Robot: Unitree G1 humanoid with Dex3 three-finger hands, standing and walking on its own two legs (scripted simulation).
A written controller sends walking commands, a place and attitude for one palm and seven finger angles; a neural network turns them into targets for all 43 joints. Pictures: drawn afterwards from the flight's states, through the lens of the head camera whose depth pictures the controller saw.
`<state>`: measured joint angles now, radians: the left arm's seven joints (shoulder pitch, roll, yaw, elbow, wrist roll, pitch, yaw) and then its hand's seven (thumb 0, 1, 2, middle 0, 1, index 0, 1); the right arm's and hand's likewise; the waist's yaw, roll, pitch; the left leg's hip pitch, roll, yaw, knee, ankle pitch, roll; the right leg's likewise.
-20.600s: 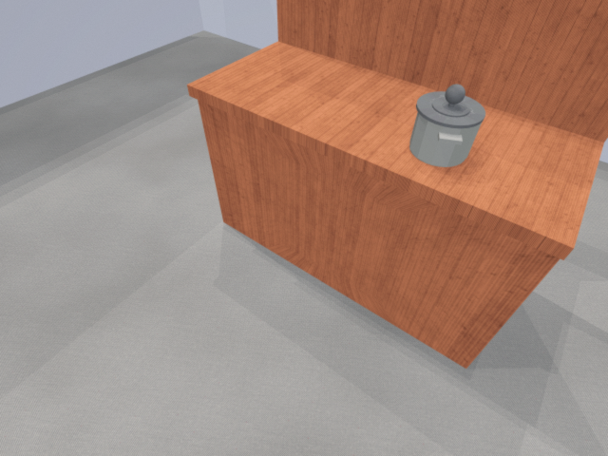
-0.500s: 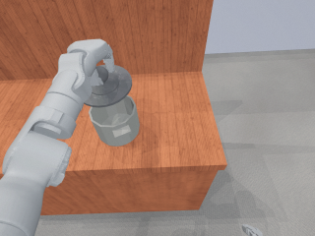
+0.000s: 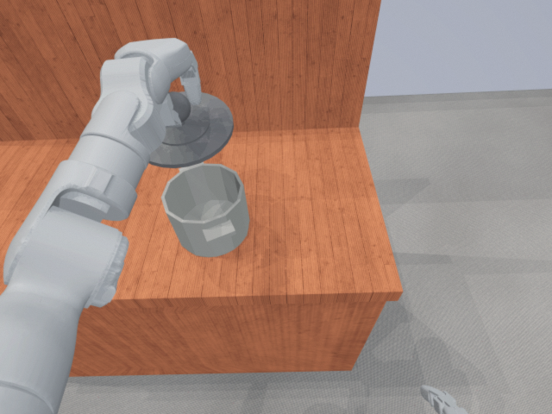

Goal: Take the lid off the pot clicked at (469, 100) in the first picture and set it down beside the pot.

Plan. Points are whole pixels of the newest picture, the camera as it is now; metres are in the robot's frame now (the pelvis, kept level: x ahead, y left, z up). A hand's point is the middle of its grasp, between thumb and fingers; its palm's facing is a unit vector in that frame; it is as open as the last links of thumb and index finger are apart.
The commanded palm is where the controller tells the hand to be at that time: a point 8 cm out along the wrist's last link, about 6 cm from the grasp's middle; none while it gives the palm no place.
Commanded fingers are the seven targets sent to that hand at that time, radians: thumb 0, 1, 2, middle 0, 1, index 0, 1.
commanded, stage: lift the lid straight up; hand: left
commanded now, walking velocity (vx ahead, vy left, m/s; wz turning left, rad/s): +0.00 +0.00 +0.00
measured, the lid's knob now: (175, 107) +0.51 +0.14 +0.19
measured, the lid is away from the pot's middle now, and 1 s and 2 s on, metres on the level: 0.02 0.10 0.22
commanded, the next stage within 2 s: move the lid sideways beside the pot in 0.16 s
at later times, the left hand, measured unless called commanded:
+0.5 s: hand (154, 103) +0.47 +0.16 +0.22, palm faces -0.21 -0.03 -0.98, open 7.4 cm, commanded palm +0.46 +0.17 +0.29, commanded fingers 0.00 0.64 0.96 -0.91 -1.05 -0.90 -1.06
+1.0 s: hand (99, 112) +0.47 +0.23 +0.22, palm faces -0.27 -0.05 -0.96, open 7.4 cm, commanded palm +0.46 +0.24 +0.29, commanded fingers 0.00 0.64 0.96 -0.91 -1.05 -0.90 -1.06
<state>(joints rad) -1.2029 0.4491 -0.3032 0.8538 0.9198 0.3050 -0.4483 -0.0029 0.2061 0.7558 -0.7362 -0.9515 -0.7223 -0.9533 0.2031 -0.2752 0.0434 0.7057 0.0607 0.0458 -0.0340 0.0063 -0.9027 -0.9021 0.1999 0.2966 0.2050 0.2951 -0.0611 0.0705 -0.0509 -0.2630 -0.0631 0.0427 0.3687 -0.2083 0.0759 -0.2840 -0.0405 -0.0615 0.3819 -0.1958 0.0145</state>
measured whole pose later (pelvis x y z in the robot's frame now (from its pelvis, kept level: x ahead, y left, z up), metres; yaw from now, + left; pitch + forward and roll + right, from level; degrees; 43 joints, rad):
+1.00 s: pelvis +0.00 +0.01 +0.00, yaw +0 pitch +6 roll -1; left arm -1.18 0.65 -0.21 0.90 0.94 0.18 -0.51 0.00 0.21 0.75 -0.74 -0.95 -0.72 -0.95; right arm 0.22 -0.29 0.04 0.70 0.08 0.08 -0.06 0.01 -0.90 -0.90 0.20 0.30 0.21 0.30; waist -0.07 0.05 -0.03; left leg -0.28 -0.06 0.04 0.39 -0.21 0.08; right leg -0.27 -0.03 -0.06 0.35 -0.17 0.02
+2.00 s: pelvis +0.00 +0.02 +0.00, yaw +0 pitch +8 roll -2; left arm -1.18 0.88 -0.10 1.02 0.97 -0.01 -0.53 0.00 0.21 0.75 -0.74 -0.95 -0.72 -0.95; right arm 0.25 -0.30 0.05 0.74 0.09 0.10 -0.09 0.00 -0.90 -0.90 0.20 0.30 0.21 0.30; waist -0.08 0.03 -0.03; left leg -0.33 -0.06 0.03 0.42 -0.23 0.10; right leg -0.30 -0.03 -0.07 0.32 -0.16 0.03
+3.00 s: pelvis +0.00 +0.02 +0.00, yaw +0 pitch +10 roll -3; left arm -1.16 0.90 -0.08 1.09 0.98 -0.06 -0.51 0.00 0.21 0.75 -0.73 -0.95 -0.72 -0.95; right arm 0.28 -0.31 0.04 0.74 0.09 0.12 -0.09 0.00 -0.90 -0.90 0.20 0.30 0.21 0.30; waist -0.09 0.03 -0.03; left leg -0.39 -0.05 0.03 0.47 -0.25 0.10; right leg -0.35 -0.02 -0.07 0.34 -0.17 0.03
